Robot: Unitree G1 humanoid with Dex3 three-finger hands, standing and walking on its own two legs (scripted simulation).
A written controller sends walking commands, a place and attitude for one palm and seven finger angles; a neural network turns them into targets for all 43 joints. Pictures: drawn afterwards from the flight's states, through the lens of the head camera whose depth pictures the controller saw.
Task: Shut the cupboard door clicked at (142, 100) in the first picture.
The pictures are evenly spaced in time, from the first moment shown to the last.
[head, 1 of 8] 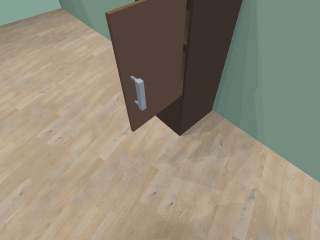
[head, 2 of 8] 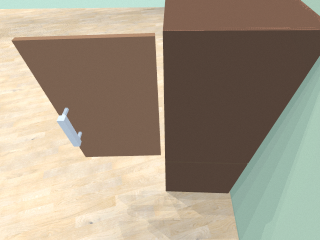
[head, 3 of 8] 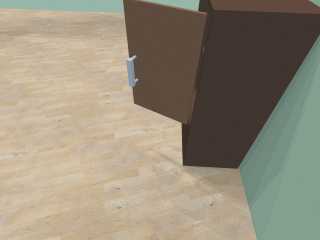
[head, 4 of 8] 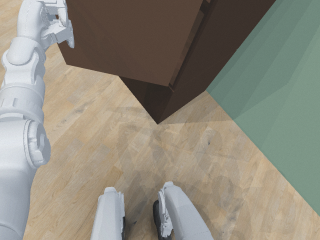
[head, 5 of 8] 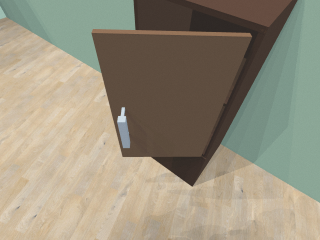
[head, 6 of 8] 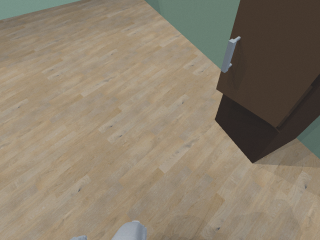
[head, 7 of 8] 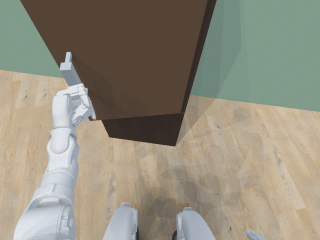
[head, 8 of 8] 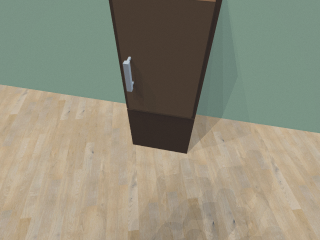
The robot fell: no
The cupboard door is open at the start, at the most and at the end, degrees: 93 93 0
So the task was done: yes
